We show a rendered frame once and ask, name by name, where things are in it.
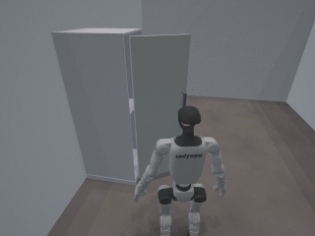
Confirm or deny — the left robot upper arm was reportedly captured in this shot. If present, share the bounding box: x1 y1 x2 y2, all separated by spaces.
147 139 171 178

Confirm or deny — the robot left forearm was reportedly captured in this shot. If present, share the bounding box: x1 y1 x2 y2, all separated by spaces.
137 165 154 192

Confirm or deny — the robot right thigh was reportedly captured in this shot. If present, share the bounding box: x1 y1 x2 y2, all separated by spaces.
188 183 207 226

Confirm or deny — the robot left hand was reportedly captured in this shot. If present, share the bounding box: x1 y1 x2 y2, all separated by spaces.
134 184 147 203

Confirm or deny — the robot right hand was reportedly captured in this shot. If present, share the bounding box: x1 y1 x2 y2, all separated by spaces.
213 184 226 197

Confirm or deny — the right robot upper arm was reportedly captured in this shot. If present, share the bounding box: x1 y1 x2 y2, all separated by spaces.
203 137 224 175

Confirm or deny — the fridge door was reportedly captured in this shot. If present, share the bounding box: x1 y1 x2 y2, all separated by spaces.
129 33 191 179

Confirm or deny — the handle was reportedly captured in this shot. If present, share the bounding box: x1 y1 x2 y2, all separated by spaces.
182 91 187 107

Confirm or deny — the robot head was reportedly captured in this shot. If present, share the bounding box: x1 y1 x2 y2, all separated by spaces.
174 105 202 147

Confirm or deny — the robot right forearm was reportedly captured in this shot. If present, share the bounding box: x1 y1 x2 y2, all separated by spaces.
215 164 225 188

